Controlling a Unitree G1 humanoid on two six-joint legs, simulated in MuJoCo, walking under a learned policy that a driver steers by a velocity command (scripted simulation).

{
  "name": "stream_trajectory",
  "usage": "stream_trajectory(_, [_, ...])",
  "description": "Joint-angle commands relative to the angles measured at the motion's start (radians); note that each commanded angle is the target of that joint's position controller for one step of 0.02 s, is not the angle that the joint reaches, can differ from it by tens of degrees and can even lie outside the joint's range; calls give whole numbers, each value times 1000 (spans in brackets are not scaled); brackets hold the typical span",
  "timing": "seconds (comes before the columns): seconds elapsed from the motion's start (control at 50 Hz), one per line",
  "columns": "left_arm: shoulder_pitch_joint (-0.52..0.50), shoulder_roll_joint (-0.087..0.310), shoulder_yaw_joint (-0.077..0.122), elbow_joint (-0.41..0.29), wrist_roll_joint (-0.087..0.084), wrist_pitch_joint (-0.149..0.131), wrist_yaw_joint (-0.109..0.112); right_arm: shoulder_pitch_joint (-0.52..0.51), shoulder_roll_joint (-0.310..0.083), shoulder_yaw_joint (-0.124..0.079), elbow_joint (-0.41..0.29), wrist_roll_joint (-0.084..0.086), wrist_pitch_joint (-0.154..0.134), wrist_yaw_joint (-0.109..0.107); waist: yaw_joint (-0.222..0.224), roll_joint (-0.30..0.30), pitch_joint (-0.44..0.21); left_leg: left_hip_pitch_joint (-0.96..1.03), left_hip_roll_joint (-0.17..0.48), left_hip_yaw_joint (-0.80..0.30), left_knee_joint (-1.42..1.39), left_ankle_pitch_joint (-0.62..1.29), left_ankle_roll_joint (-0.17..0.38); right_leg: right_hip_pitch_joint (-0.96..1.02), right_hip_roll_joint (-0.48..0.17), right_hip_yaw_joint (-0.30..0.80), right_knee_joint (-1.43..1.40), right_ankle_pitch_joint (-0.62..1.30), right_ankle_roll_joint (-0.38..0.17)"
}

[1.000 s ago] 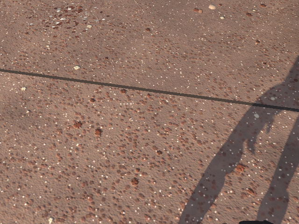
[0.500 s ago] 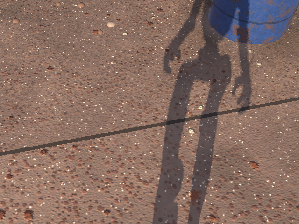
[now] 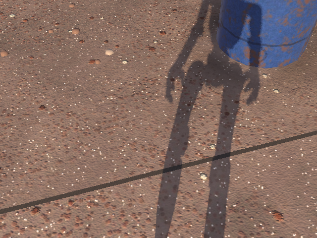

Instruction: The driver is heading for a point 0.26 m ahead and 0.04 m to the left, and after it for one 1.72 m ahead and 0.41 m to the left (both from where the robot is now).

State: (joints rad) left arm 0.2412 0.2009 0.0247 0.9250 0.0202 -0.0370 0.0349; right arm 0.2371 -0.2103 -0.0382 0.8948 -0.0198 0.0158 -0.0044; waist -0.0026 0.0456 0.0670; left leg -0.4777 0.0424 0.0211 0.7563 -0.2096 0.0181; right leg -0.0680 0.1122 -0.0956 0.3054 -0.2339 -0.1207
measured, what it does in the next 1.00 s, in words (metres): steps on the spot, turning left: left foot, then right foot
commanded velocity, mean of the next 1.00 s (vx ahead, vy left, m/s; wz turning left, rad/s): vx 0.02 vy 0.00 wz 0.33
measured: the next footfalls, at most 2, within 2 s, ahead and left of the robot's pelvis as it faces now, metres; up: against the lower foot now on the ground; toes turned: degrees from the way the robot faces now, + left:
left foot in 0.14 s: +0.08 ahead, +0.11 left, +0.00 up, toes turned +7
right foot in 0.64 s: +0.10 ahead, -0.09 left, +0.00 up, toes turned +23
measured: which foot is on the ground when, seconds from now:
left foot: up 0.00-0.12, down 0.14-0.64, up 0.66-0.94, down 0.96-1.00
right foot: down 0.00-0.14, up 0.16-0.62, down 0.64-1.00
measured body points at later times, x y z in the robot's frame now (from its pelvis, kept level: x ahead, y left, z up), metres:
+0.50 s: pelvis +0.03 +0.02 +0.00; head +0.06 +0.04 +0.45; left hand +0.09 +0.31 -0.13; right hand +0.18 -0.24 -0.12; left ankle +0.04 +0.10 -0.74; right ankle +0.07 -0.13 -0.70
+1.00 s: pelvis +0.02 -0.02 +0.00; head +0.04 -0.02 +0.45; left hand +0.02 +0.25 -0.13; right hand +0.20 -0.23 -0.14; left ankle -0.05 +0.08 -0.74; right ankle +0.07 -0.11 -0.74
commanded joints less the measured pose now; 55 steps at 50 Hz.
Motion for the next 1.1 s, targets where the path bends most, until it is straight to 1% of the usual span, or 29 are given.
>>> stream_trajectory(0.02, [67,160,38,-22,0,11,18,-15,-87,-20,-72,-5,-11,-3,26,-117,-58,-6,-13,21,-23,-104,24,104,-357,88,70,858,-79])
stream_trajectory(0.08, [59,178,50,-28,-1,24,23,11,-78,-22,-79,0,-10,-6,17,-113,-53,35,-34,43,-100,-181,57,111,-379,102,166,865,-90])
stream_trajectory(0.12, [32,194,59,-39,-5,28,26,90,-85,-28,-71,1,-21,-9,-40,-76,-90,191,-41,23,-267,9,97,43,-334,53,332,852,-32])
stream_trajectory(0.14, [4,188,58,-73,-8,23,25,159,-167,-51,-67,-6,-31,-14,-69,19,-146,341,78,-167,-314,383,163,-101,-243,-8,555,626,29])
stream_trajectory(0.16, [-5,112,43,-124,-19,31,16,175,-283,-82,-76,-1,-29,-15,-56,226,-169,473,343,-520,-361,954,364,-406,0,-51,832,-298,97])
stream_trajectory(0.18, [-6,96,34,-114,8,50,12,213,-251,-74,-57,26,-24,-7,-54,98,-217,438,360,-510,-380,883,405,-396,-50,119,933,-433,103])
stream_trajectory(0.22, [-45,122,41,-119,-3,53,7,70,-187,-62,-90,15,-4,-12,-12,-9,-59,311,236,-368,-421,584,329,-469,-98,142,927,-290,121])
stream_trajectory(0.24, [-58,145,48,-127,3,53,6,21,-165,-54,-107,18,4,-16,5,-3,-39,297,184,-334,-435,505,285,-480,-110,139,876,-236,130])
stream_trajectory(0.28, [-29,140,47,-126,12,63,-4,10,-164,-54,-120,15,5,-14,14,26,-90,313,129,-287,-427,537,256,-446,-97,123,830,-185,152])
stream_trajectory(0.32, [-28,123,41,-138,2,70,-7,42,-196,-65,-116,14,-1,-9,7,21,-125,347,117,-291,-418,535,243,-442,-95,121,754,-177,168])
stream_trajectory(0.48, [-111,137,34,-206,-8,73,0,42,-238,-84,-152,-2,20,0,-36,84,-116,302,99,-434,-446,164,222,-401,-87,145,531,-176,171])
stream_trajectory(0.56, [-48,141,29,-204,-17,58,6,-5,-225,-79,-168,-7,26,7,-22,107,-135,269,96,-459,-415,223,191,-263,-71,126,384,-187,137])
stream_trajectory(0.6, [21,129,25,-190,-17,48,10,-37,-216,-73,-170,2,32,6,17,93,-130,223,71,-462,-376,209,147,-137,-62,107,176,-88,112])
stream_trajectory(0.62, [41,138,26,-186,-10,41,15,-36,-198,-66,-171,9,32,2,27,60,-117,171,36,-450,-344,116,101,-61,-90,138,33,-25,96])
stream_trajectory(0.64, [22,203,34,-201,10,34,21,6,-142,-50,-175,11,29,0,-6,-118,-109,96,-52,-353,-204,-92,44,-25,-282,352,-99,-92,56])
stream_trajectory(0.66, [-53,293,48,-232,13,35,12,6,-137,-49,-192,16,24,-8,-22,-278,-61,-16,-228,-165,-70,-308,10,-98,-472,592,-144,38,-50])
stream_trajectory(0.68, [-39,250,42,-221,18,33,4,3,-195,-63,-175,-8,26,-11,-13,-200,-64,68,-165,-184,113,-354,1,-196,-493,571,-107,121,-123])
stream_trajectory(0.7, [-83,191,25,-226,7,28,-2,19,-195,-66,-156,1,28,-6,-44,-149,-48,91,-157,-193,174,-303,0,-217,-429,486,-93,153,-116])
stream_trajectory(0.72, [-121,164,17,-228,3,26,-4,33,-184,-64,-138,3,30,-2,-61,-140,-31,102,-150,-186,210,-247,-10,-221,-363,392,-76,192,-83])
stream_trajectory(0.76, [-114,159,14,-224,0,20,1,45,-169,-57,-120,-2,34,6,-52,-199,-57,88,-151,-164,215,-214,-31,-133,-300,300,-37,347,-58])
stream_trajectory(0.78, [-84,158,13,-212,-1,19,1,33,-160,-51,-116,-1,35,7,-36,-191,-68,89,-147,-151,181,-220,-43,-92,-293,280,-17,413,-60])
stream_trajectory(0.84, [-19,164,12,-176,-4,20,-1,-24,-122,-27,-114,10,38,2,7,-192,-95,140,-108,-100,-19,-248,-61,0,-297,274,25,461,-67])
stream_trajectory(0.9, [10,187,20,-147,2,33,-6,-32,-123,-17,-92,25,39,-12,24,-228,-96,229,-103,-46,-237,-213,-44,16,-292,295,61,490,-62])
stream_trajectory(0.94, [1,192,23,-131,-6,37,-7,15,-120,-10,-57,21,27,-22,-10,-190,-97,369,-78,-53,-481,46,-24,-34,-277,287,93,495,-13])
stream_trajectory(0.96, [11,176,19,-131,-7,31,-9,16,-151,-13,-50,10,16,-29,-2,-154,-119,459,-23,-124,-501,119,-11,-90,-270,293,92,419,26])
stream_trajectory(0.98, [18,156,14,-140,-9,24,-16,15,-195,-16,-51,-6,4,-33,19,-73,-145,527,79,-221,-458,258,9,-156,-233,258,120,300,56])
stream_trajectory(1.0, [26,119,7,-124,-19,28,-18,-46,-187,-10,-31,10,0,-25,58,55,-89,386,99,-221,-413,304,49,-106,-164,196,30,113,69])
stream_trajectory(1.02, [2,147,10,-101,-9,32,-13,-67,-143,1,-36,12,-6,-16,31,30,-64,353,78,-214,-423,225,46,-72,-162,196,28,105,76])
stream_trajectory(1.1, [-6,151,16,-53,-9,36,-17,-11,-148,9,30,12,-18,-26,13,26,-40,324,40,-187,-453,147,28,-41,-185,205,40,195,70])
